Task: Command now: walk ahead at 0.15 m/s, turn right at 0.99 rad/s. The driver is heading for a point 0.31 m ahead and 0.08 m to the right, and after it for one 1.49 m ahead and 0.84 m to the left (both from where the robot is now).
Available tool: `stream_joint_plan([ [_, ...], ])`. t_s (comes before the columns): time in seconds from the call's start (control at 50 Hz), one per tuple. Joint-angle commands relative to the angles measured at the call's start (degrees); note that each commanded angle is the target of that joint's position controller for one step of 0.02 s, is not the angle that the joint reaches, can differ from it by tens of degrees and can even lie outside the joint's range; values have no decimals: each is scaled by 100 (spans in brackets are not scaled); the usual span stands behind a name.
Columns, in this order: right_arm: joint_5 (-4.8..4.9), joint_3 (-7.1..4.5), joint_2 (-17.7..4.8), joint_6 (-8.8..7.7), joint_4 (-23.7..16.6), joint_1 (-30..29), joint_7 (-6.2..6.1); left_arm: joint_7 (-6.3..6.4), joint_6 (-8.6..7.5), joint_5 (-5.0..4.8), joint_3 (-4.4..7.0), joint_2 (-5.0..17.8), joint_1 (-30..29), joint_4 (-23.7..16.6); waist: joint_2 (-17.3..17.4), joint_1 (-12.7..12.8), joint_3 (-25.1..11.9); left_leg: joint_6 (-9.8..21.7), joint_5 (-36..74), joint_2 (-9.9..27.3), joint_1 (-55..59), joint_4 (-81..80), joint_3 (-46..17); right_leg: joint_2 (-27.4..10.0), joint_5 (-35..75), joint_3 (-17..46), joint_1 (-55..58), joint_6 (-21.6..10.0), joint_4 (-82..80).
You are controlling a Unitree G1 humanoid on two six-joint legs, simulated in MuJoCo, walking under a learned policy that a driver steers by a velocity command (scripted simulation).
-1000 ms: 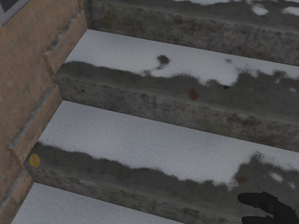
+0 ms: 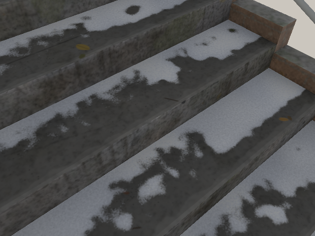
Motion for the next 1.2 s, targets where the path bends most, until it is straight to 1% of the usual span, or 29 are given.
stream_joint_plan([
  [0.02,463,-172,75,-591,83,-359,-365,234,-7,139,-94,-89,-117,-687,570,350,-447,1359,1646,1544,1481,-2465,-1912,-1332,-1065,-233,-1260,29,1113],
  [0.04,-126,-326,-123,-409,495,-391,-715,387,679,136,-102,-449,-596,-909,932,808,334,837,539,1174,320,-2454,-1636,-932,-29,-611,-1010,-183,1681],
  [0.1,-214,-431,-302,-275,770,74,-787,564,1103,61,-222,-716,-922,-1291,848,704,447,554,-611,1451,348,-2703,-842,-945,947,-738,-1699,-355,2078],
  [0.24,-143,-789,-1150,-505,664,635,-642,438,1051,242,-39,-206,-1820,-1710,1025,221,150,291,-2674,2352,1943,-3169,-658,-1531,1621,-506,-2093,-250,67],
  [0.34,-337,-888,-1387,-273,692,993,-619,141,940,-301,-16,-197,-2104,-1450,1656,-415,404,-111,-2530,2045,1806,-2667,895,-1708,233,-1400,295,-421,-3601],
  [0.36,-414,-842,-1217,-157,665,1221,-593,156,813,-251,59,-57,-1847,-1220,813,-501,459,-38,-2454,1791,2154,-1645,1204,-1446,283,-1753,337,-333,-4161],
  [0.4,-276,-745,-1132,-108,720,1212,-680,167,574,-123,-5,-437,-1131,-606,48,-57,379,37,-821,1441,2015,-2,1313,-1134,2877,-2435,1703,-324,-5829],
  [0.44,138,-802,-1068,-66,760,1272,-792,112,362,196,-108,-521,56,2,-805,541,201,406,-378,723,880,3173,1170,-1434,3712,-1566,3417,-355,-7115],
  [0.46,179,-594,-68,-19,684,1117,-762,4,302,177,-235,-243,93,52,-1441,277,415,510,-2409,81,-788,5672,909,-1795,6478,-1207,3538,-211,-5517],
  [0.48,534,-543,77,-297,34,887,-624,19,328,37,-11,786,1027,9,-2089,371,-1004,315,-2818,-29,-2247,7333,441,-2636,11492,-911,5284,-81,-3353],
  [0.52,160,-366,1,-556,-369,-858,-707,279,493,94,272,1180,1832,389,-1361,1335,-1647,225,-1423,130,-4145,8338,781,-3381,6228,718,5621,-1171,-5128],
  [0.56,46,-221,83,-476,-474,-1958,-603,529,399,93,-108,141,1023,426,-1111,977,110,379,-1106,627,-5258,8508,562,-3619,4026,1377,4654,-1755,-6181],
  [0.6,-16,-203,-115,-73,-832,-2258,-602,713,24,172,-177,-33,679,572,-737,319,1043,685,-2604,628,-5206,8346,-648,-4221,2382,1408,3337,-1884,-7210],
  [0.66,53,-76,-221,64,-819,-1722,-443,649,-41,-151,-383,-131,-562,470,-76,-794,1892,1050,-2129,241,-3145,4998,118,-2910,1776,-1022,1217,-1046,-8860],
  [0.68,124,-75,-274,50,-336,-675,-367,670,29,-260,-469,-276,-1630,154,471,-1473,1576,1123,-870,-50,-157,2964,491,-2054,4111,-2323,-384,-721,-8695],
  [0.72,118,-298,-535,85,534,1693,-346,653,-37,-623,-51,1264,-945,154,-388,-1931,-729,751,199,-852,3577,2464,725,-2513,9463,-1844,271,-1001,-6653],
  [0.74,31,-462,-829,176,772,2529,-410,633,-16,-597,149,1640,-1014,258,-405,-2481,-1189,586,-525,-1155,3702,1754,701,-2593,10322,-1558,1122,-991,-4848],
  [0.76,-32,-622,-1408,235,1020,2892,-377,589,30,-449,183,1322,-1273,217,389,-2545,-677,520,-1444,-1652,3158,-152,-129,-1861,7950,-1005,1326,-950,-1908],
  [0.78,-74,-681,-1956,133,1308,2797,-551,394,-87,-209,-208,-439,-1141,-110,3353,-1588,-138,644,-422,-427,3249,-2173,-3268,336,394,274,-427,-700,1013],
  [0.8,180,-630,-1708,113,1034,1296,-642,226,-70,237,-426,-1140,-28,-549,3513,-213,-420,429,-1631,139,3067,-4219,-5582,220,376,1193,-1241,-730,1967],
  [0.82,173,-560,-1312,73,931,336,-607,100,-7,373,-422,-751,382,-592,2853,528,-278,813,-2539,307,2827,-4404,-5955,-334,834,135,-1488,-621,2452],
  [0.86,190,-452,-419,-106,1462,287,-423,228,123,554,-601,-1013,-401,-971,1058,687,358,1084,-1942,-212,1733,-3722,-4512,-737,1009,-433,-1968,-561,3016],
  [0.94,146,-415,-234,-434,2014,938,-251,619,317,305,-831,-1242,-1468,-1557,49,660,1022,1235,1103,-589,848,-3449,-2161,-1064,-277,-1115,-3032,-617,3375],
  [1.0,132,-457,-580,-545,2007,1211,-348,653,342,234,-858,-975,-2426,-2131,-17,351,1048,1254,4412,-606,518,-4332,-1861,-965,-105,-1870,-1852,-192,582],
  [1.1,38,-830,-1011,-269,1839,1935,-794,587,261,222,-842,-726,-2533,-2193,803,-120,-614,988,7545,-298,4445,-3193,-2110,-684,748,-1589,-1757,-379,-2128],
  [1.14,203,-942,-951,-183,1609,1871,-633,599,288,-112,-774,-678,-2006,-2152,267,225,-1148,250,8075,-914,2765,-1986,-2216,-331,1125,-1723,1745,-234,-3932],
  [1.16,421,-889,-843,-225,1432,1601,-531,627,243,-193,-740,-806,-1037,-1886,-481,853,-1964,-235,5909,-1326,330,-362,-1943,-1163,1384,-292,4769,-467,-4590],
  [1.18,302,-937,-1028,-244,1084,1032,-587,711,223,-152,-565,-475,-940,-1779,-2157,1170,-2867,-644,-692,-1629,-371,2840,-1211,-2986,2366,1731,5230,-1213,-5337],
  [1.2,148,-982,-1160,-291,699,564,-590,853,297,-44,-507,-505,-576,-1682,-1526,1157,-2958,-663,-1144,-1117,-767,4075,-701,-3227,2983,1530,4993,-1466,-5035],
])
